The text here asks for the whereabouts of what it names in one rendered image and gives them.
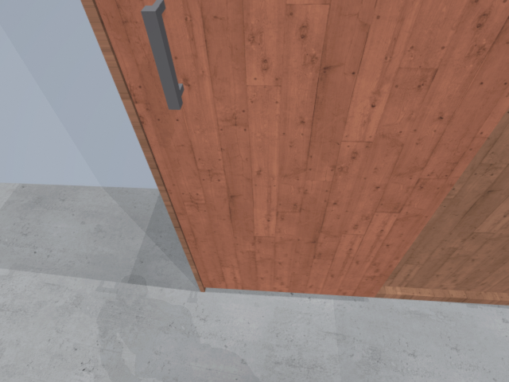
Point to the wardrobe door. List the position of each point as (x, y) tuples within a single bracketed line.
[(316, 137), (465, 244)]

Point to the handle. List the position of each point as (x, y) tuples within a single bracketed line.
[(152, 17)]

